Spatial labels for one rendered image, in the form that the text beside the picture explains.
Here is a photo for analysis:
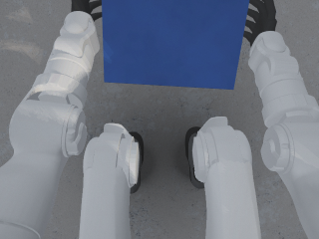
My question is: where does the robot right thigh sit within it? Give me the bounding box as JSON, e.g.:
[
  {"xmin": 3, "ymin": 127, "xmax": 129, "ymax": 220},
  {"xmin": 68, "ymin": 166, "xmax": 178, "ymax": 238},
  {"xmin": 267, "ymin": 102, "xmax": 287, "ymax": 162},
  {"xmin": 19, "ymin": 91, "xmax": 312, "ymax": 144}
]
[{"xmin": 192, "ymin": 125, "xmax": 262, "ymax": 239}]

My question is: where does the left robot shin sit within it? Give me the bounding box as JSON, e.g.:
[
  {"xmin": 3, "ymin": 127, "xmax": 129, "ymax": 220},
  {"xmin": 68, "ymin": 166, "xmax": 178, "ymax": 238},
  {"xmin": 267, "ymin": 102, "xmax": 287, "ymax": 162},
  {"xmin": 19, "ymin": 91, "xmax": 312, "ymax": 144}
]
[{"xmin": 83, "ymin": 123, "xmax": 135, "ymax": 187}]

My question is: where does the robot right hand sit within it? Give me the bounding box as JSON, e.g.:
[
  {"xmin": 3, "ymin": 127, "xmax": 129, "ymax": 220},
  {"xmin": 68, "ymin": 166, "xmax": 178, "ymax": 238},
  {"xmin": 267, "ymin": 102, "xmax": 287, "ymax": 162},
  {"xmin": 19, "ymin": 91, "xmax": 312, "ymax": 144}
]
[{"xmin": 243, "ymin": 0, "xmax": 277, "ymax": 47}]

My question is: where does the robot left upper arm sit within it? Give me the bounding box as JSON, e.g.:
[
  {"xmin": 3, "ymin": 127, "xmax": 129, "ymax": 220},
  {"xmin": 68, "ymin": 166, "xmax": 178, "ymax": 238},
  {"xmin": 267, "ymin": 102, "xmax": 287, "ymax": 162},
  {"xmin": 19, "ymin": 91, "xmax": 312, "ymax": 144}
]
[{"xmin": 0, "ymin": 100, "xmax": 88, "ymax": 239}]

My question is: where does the left robot forearm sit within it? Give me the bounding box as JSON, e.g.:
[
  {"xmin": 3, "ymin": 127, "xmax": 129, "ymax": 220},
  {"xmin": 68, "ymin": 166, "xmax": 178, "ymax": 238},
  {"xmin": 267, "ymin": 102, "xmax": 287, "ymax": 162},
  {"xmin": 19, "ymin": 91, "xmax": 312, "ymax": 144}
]
[{"xmin": 9, "ymin": 11, "xmax": 100, "ymax": 147}]

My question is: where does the robot right upper arm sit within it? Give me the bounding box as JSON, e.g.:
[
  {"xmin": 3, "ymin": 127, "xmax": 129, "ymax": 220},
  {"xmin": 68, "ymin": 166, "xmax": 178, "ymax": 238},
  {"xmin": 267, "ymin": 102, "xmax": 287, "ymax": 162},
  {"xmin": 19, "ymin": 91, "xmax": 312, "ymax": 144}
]
[{"xmin": 260, "ymin": 122, "xmax": 319, "ymax": 239}]

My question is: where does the right robot forearm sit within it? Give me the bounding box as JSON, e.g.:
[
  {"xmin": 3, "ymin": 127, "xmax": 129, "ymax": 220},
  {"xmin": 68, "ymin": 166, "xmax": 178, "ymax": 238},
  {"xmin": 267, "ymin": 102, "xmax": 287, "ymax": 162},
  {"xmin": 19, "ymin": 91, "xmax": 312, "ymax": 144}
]
[{"xmin": 248, "ymin": 31, "xmax": 319, "ymax": 127}]

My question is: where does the carton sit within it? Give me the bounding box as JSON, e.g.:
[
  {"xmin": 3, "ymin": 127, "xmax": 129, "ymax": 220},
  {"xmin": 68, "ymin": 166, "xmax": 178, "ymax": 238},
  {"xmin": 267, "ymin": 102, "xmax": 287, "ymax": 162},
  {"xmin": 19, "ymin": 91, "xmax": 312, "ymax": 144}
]
[{"xmin": 102, "ymin": 0, "xmax": 250, "ymax": 90}]

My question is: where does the robot left hand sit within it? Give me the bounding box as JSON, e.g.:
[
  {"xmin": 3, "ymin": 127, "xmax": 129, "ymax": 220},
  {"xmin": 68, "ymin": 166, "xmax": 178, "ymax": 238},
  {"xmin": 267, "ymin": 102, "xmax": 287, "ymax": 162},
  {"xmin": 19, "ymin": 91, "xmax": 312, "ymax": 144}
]
[{"xmin": 71, "ymin": 0, "xmax": 103, "ymax": 22}]

